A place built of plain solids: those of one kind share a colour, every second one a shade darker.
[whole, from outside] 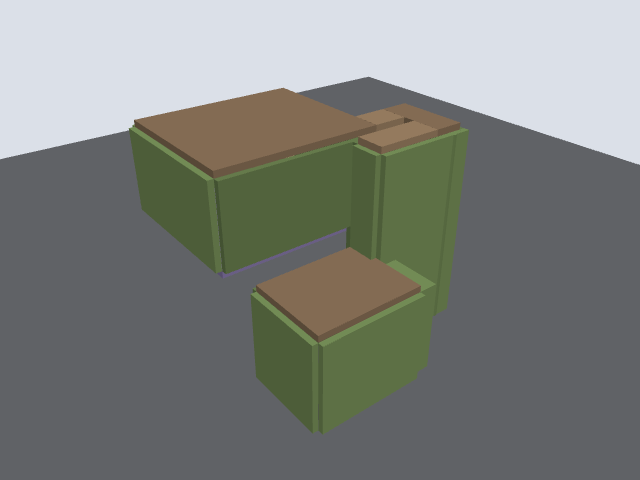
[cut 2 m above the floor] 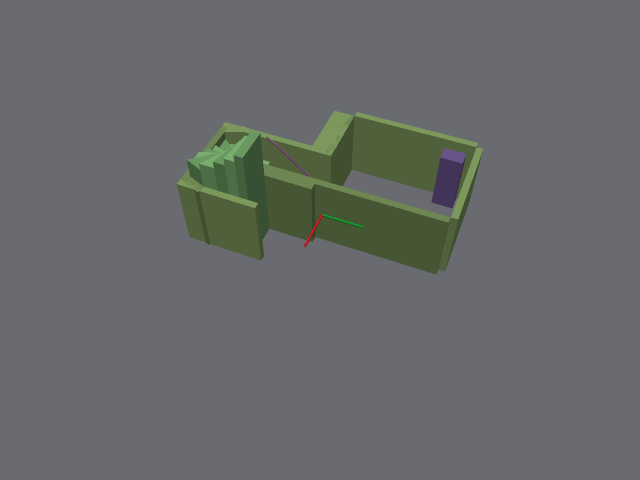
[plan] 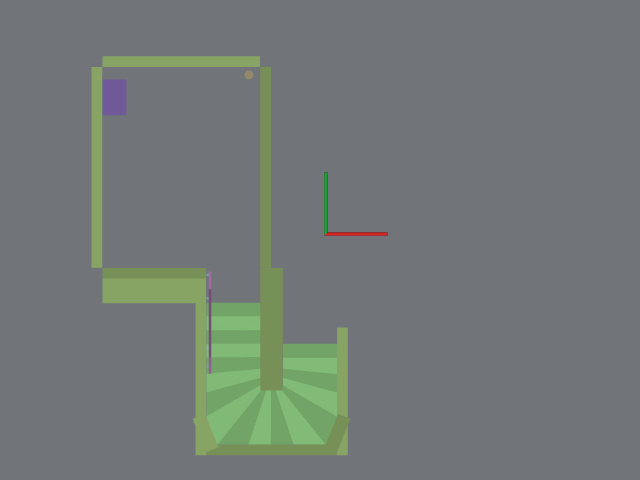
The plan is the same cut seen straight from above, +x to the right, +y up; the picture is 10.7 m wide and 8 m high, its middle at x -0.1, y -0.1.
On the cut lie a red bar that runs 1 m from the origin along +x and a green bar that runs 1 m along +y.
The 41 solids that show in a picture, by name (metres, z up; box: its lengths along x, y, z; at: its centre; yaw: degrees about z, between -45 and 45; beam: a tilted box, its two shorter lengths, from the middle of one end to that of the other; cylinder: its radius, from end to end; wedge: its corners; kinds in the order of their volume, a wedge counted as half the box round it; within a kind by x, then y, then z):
{
 "wall_1": {"box": [0.18, 3.35, 2.88], "at": [-3.82, 1.11, 1.39]},
 "wall_2": {"box": [1.73, 0.59, 2.88], "at": [-2.86, -0.86, 1.39]},
 "wall_3": {"box": [1.73, 0.18, 2.88], "at": [-2.86, -0.65, 1.39]},
 "wall_4": {"box": [2.63, 0.18, 2.88], "at": [-2.41, 2.87, 1.39]},
 "wall_5": {"box": [0.18, 3.13, 6.14], "at": [-2.09, -2.13, 3.02]},
 "wall_6": {"box": [0.23, 0.61, 6.39], "at": [-2.01, -3.32, 2.89], "yaw": 21.9},
 "wall_7": {"box": [0.9, 0.18, 3.26], "at": [-1.55, -0.47, 4.46]},
 "wall_8": {"box": [0.18, 3.35, 2.88], "at": [-1.01, 1.11, 1.39]},
 "wall_9": {"box": [2.18, 0.18, 6.14], "at": [-0.91, -3.6, 3.02]},
 "wall_10": {"box": [0.38, 2.05, 6.39], "at": [-0.91, -1.59, 2.89]},
 "wall_11": {"box": [0.18, 5.07, 2.54], "at": [-0.81, 0.98, 4.81]},
 "wall_12": {"box": [0.23, 0.61, 6.39], "at": [0.19, -3.32, 2.89], "yaw": -21.9},
 "wall_13": {"box": [0.18, 2.13, 6.14], "at": [0.27, -2.62, 3.02]},
 "wall_14": {"box": [4.45, 0.18, 2.54], "at": [1.5, 3.6, 4.81]},
 "wall_15": {"box": [0.18, 5.07, 2.54], "at": [3.82, 0.98, 4.81]},
 "tread_1": {"wedge": [[-2.0, -3.05, -0.05], [-2.0, -3.05, 1.37], [-2.0, -2.64, -0.05], [-2.0, -2.64, 1.37], [-1.1, -2.53, -0.05], [-1.1, -2.53, 1.37], [-1.1, -2.4, -0.05], [-1.1, -2.4, 1.37]]},
 "tread_2": {"wedge": [[-2.0, -3.04, -0.05], [-2.0, -3.04, 1.57], [-1.81, -3.51, -0.05], [-1.81, -3.51, 1.57], [-1.1, -2.52, -0.05], [-1.1, -2.52, 1.57], [-1.08, -2.61, -0.05], [-1.08, -2.61, 1.57]]},
 "tread_3": {"wedge": [[-2.0, -2.65, -0.05], [-2.0, -2.65, 1.18], [-2.0, -2.33, -0.05], [-2.0, -2.33, 1.17], [-1.1, -2.4, -0.05], [-1.1, -2.4, 1.17], [-1.1, -2.25, -0.05], [-1.1, -2.25, 1.17]]},
 "tread_4": {"wedge": [[-2.0, -2.33, -0.05], [-2.0, -2.33, 0.98], [-2.0, -2.06, -0.05], [-2.0, -2.06, 0.98], [-1.1, -2.25, -0.05], [-1.1, -2.25, 0.98], [-1.1, -2.05, -0.05], [-1.1, -2.05, 0.98]]},
 "tread_5": {"wedge": [[-2.0, -2.06, -0.05], [-2.0, -2.06, 0.78], [-2.0, -1.83, -0.05], [-2.0, -1.83, 0.78], [-1.1, -2.05, -0.05], [-1.1, -2.05, 0.78], [-1.1, -1.83, -0.05], [-1.1, -1.83, 0.78]]},
 "tread_6": {"wedge": [[-2.0, -1.83, -0.05], [-2.0, -1.83, 0.59], [-2.0, -1.61, -0.05], [-2.0, -1.61, 0.58], [-1.1, -1.83, -0.05], [-1.1, -1.83, 0.59], [-1.1, -1.6, -0.05], [-1.1, -1.6, 0.59]]},
 "tread_7": {"wedge": [[-2.0, -1.61, -0.05], [-2.0, -1.61, 0.39], [-2.0, -1.37, -0.05], [-2.0, -1.37, 0.39], [-1.1, -1.61, -0.05], [-1.1, -1.61, 0.39], [-1.1, -1.37, -0.05], [-1.1, -1.37, 0.39]]},
 "tread_8": {"wedge": [[-2.0, -1.37, -0.05], [-2.0, -1.37, 0.19], [-2.0, -1.14, -0.05], [-2.0, -1.14, 0.19], [-1.1, -1.37, -0.05], [-1.1, -1.37, 0.19], [-1.1, -1.14, -0.05], [-1.1, -1.14, 0.19]]},
 "tread_9": {"wedge": [[-1.81, -3.51, -0.05], [-1.81, -3.51, 1.76], [-1.29, -3.51, -0.05], [-1.29, -3.51, 1.76], [-1.08, -2.61, -0.05], [-1.08, -2.61, 1.76], [-0.99, -2.61, -0.05], [-0.99, -2.61, 1.76]]},
 "tread_10": {"wedge": [[-1.29, -3.51, -0.05], [-1.29, -3.51, 1.96], [-1.0, -2.61, -0.05], [-1.0, -2.61, 1.96], [-0.92, -3.51, -0.05], [-0.92, -3.51, 1.96], [-0.91, -2.61, -0.05], [-0.91, -2.61, 1.96]]},
 "tread_11": {"wedge": [[-0.92, -3.51, -0.05], [-0.92, -3.51, 2.16], [-0.92, -2.61, -0.05], [-0.92, -2.61, 2.16], [-0.84, -2.61, -0.05], [-0.84, -2.61, 2.16], [-0.54, -3.51, -0.05], [-0.54, -3.51, 2.16]]},
 "tread_12": {"wedge": [[-0.84, -2.61, -0.05], [-0.84, -2.61, 2.36], [-0.73, -2.61, -0.05], [-0.73, -2.61, 2.36], [-0.54, -3.51, -0.05], [-0.54, -3.51, 2.36], [0.0, -3.51, -0.05], [0.0, -3.51, 2.36]]},
 "tread_13": {"wedge": [[-0.73, -2.61, -0.05], [-0.73, -2.61, 2.55], [-0.72, -2.52, -0.05], [-0.72, -2.52, 2.55], [0.0, -3.51, -0.05], [0.0, -3.51, 2.55], [0.19, -3.04, -0.05], [0.19, -3.04, 2.55]]},
 "tread_14": {"wedge": [[-0.72, -2.52, -0.05], [-0.72, -2.52, 2.75], [-0.72, -2.4, -0.05], [-0.72, -2.4, 2.75], [0.18, -3.04, -0.05], [0.18, -3.04, 2.75], [0.18, -2.64, -0.05], [0.18, -2.64, 2.75]]},
 "tread_15": {"wedge": [[-0.72, -2.4, -0.05], [-0.72, -2.4, 2.95], [-0.72, -2.24, -0.05], [-0.72, -2.24, 2.95], [0.18, -2.64, -0.05], [0.18, -2.64, 2.95], [0.18, -2.33, -0.05], [0.18, -2.33, 2.95]]},
 "tread_16": {"wedge": [[-0.72, -2.25, -0.05], [-0.72, -2.25, 3.15], [-0.72, -2.06, -0.05], [-0.72, -2.06, 3.15], [0.18, -2.34, -0.05], [0.18, -2.34, 3.15], [0.18, -2.06, -0.05], [0.18, -2.06, 3.15]]},
 "tread_17": {"wedge": [[-0.72, -2.06, -0.05], [-0.72, -2.06, 3.35], [-0.72, -1.83, -0.05], [-0.72, -1.83, 3.35], [0.18, -2.06, -0.05], [0.18, -2.06, 3.35], [0.18, -1.83, -0.05], [0.18, -1.83, 3.35]]},
 "roof_1": {"box": [2.63, 3.35, 0.2], "at": [-2.41, 1.11, 2.93]},
 "roof_2": {"box": [0.9, 2.05, 0.2], "at": [-1.55, -1.59, 6.19]},
 "roof_3": {"box": [2.18, 0.9, 0.2], "at": [-0.91, -3.06, 6.19]},
 "roof_4": {"box": [0.9, 1.05, 0.2], "at": [-0.27, -2.08, 6.19]},
 "roof_5": {"box": [4.45, 5.07, 0.2], "at": [1.5, 0.98, 6.19]},
 "floor_1": {"box": [4.45, 5.34, 0.22], "at": [1.5, 0.84, 3.43]},
 "machine_1": {"box": [0.4, 0.6, 1.75], "at": [-3.53, 2.28, 0.82]},
 "guard_rail_1": {"wedge": [[-1.95, -2.06, 1.87], [-1.95, -2.06, 1.92], [-1.95, -0.92, 0.89], [-1.95, -0.92, 0.95], [-1.91, -2.06, 1.87], [-1.91, -2.06, 1.92], [-1.91, -0.92, 0.89], [-1.91, -0.92, 0.95]]},
 "extinguisher_1": {"cylinder": 0.07, "from": [-1.28, 2.65, 0.0], "to": [-1.28, 2.65, 0.52]}
}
